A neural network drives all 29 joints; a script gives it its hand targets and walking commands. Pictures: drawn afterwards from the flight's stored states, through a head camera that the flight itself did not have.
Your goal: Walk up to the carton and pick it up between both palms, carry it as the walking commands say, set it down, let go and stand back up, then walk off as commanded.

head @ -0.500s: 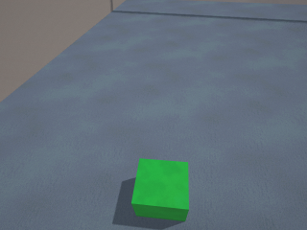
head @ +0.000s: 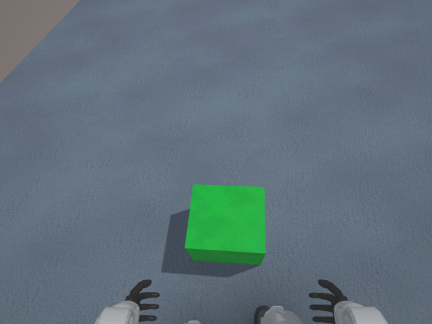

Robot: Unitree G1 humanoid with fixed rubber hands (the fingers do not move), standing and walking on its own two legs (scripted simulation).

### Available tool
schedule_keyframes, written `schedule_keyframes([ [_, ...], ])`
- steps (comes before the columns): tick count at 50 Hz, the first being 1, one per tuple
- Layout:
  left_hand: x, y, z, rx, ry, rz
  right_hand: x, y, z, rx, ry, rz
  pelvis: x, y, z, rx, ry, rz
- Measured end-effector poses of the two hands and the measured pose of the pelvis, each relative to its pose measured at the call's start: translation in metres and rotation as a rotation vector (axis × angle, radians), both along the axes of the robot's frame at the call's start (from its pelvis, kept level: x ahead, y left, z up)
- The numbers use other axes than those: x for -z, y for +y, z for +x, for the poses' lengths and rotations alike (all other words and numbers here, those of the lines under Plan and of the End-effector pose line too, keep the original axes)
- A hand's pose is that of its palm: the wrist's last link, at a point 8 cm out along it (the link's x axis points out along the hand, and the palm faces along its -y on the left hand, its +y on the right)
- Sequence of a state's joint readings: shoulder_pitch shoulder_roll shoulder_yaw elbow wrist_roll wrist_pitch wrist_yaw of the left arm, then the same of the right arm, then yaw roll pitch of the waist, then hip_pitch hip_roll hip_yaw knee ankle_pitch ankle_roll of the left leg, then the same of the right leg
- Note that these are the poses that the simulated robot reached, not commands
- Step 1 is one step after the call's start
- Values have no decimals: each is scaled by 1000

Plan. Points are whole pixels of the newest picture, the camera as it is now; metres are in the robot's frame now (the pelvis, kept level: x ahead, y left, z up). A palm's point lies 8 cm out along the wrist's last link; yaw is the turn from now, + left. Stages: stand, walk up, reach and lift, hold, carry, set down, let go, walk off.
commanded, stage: reach and lift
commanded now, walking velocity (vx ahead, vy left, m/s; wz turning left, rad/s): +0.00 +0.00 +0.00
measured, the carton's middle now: (227, 225) +0.49 +0.01 -0.64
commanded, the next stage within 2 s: none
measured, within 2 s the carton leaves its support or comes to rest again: neither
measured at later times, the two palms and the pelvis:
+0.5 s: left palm (121, 285) +0.21 +0.24 -0.15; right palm (333, 293) +0.19 -0.21 -0.16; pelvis -0.03 +0.01 -0.05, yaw +0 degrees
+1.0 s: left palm (132, 218) +0.37 +0.25 -0.17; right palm (321, 225) +0.34 -0.22 -0.19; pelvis -0.06 +0.00 -0.09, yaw +1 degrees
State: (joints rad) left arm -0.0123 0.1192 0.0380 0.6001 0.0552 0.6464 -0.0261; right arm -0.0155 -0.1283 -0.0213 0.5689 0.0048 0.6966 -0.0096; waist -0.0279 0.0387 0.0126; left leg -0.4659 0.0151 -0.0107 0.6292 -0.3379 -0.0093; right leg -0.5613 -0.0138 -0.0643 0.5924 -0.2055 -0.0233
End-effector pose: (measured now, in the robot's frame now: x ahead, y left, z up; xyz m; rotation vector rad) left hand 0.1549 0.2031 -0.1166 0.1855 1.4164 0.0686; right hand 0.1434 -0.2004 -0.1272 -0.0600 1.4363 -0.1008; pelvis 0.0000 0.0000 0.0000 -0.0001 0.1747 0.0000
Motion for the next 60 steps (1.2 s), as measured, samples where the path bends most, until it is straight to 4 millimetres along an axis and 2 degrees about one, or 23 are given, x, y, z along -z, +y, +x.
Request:
schedule_keyframes([
  [4,16,-2,1,3,-29,-28,11,-1,-3,0,-16,-16,9,-3,2,-2,94,0],
  [7,23,3,11,11,-93,-47,15,0,3,0,-76,-25,16,-3,0,-2,151,3],
  [13,23,20,30,17,-235,-26,19,0,18,-5,-201,-29,31,2,-11,-2,168,2],
  [20,27,33,35,32,-258,-19,27,-3,28,12,-252,-47,43,9,-23,-2,136,0],
  [24,29,38,51,15,-322,-29,36,-5,37,24,-282,-45,52,11,-30,1,143,4],
  [36,48,34,124,26,-419,-43,47,-18,101,38,-397,-77,72,10,-51,2,239,12],
  [40,48,31,151,35,-481,-52,48,-24,124,63,-456,-85,76,8,-56,2,276,13],
  [46,52,38,188,7,-526,-56,55,-24,163,82,-505,-75,84,3,-59,-1,353,13],
  [53,47,49,231,11,-617,-59,58,-25,214,80,-608,-85,92,-1,-60,-16,437,12],
  [60,53,54,272,-5,-679,-69,66,-30,254,81,-646,-90,98,-3,-61,-22,509,12],
])
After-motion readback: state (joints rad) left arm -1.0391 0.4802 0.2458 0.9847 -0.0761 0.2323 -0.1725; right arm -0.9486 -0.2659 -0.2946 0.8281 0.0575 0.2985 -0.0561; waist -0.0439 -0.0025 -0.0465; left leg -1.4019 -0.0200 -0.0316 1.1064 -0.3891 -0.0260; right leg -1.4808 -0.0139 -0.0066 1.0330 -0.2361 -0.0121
